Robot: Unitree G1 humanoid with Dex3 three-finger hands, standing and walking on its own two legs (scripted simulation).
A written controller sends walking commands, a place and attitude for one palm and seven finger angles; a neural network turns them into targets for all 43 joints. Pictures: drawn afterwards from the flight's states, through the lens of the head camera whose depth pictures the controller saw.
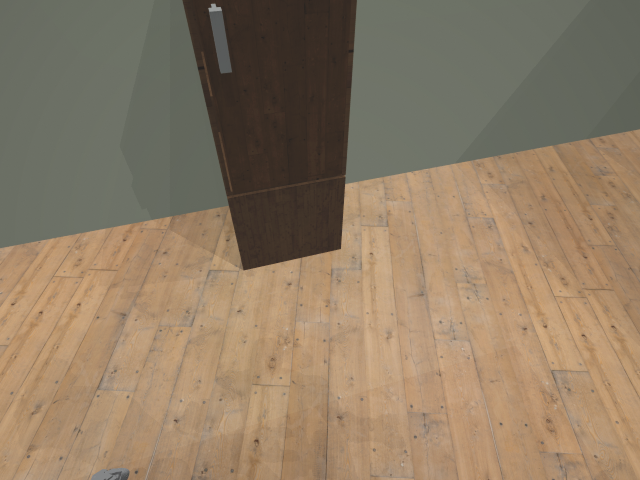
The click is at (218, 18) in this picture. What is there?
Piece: cupboard door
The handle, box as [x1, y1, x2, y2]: [208, 4, 231, 73]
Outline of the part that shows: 211,4 211,7 208,8 219,68 221,73 230,72 231,69 220,7 216,7 215,4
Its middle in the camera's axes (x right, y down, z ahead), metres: -0.24 -0.47 +0.90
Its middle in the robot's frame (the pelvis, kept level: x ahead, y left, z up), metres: +1.00 +0.29 +0.14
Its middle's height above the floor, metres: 0.91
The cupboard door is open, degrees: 0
